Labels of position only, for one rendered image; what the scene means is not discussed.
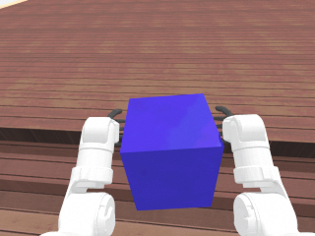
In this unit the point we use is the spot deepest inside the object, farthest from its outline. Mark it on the carton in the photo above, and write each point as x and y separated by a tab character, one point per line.
171	151

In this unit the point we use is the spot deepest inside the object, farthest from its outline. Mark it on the right robot upper arm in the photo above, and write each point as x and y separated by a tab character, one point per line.
265	214

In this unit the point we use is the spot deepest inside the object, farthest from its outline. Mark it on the right robot hand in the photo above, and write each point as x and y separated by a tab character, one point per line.
226	112

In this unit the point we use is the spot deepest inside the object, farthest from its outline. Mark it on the left robot upper arm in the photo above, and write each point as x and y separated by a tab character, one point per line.
86	214

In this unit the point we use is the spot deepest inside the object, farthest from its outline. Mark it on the left robot forearm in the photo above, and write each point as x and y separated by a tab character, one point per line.
96	148

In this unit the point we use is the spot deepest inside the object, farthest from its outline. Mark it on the right robot forearm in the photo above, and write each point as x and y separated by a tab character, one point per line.
254	167

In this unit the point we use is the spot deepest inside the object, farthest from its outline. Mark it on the left robot hand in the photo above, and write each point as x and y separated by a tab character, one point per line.
111	115

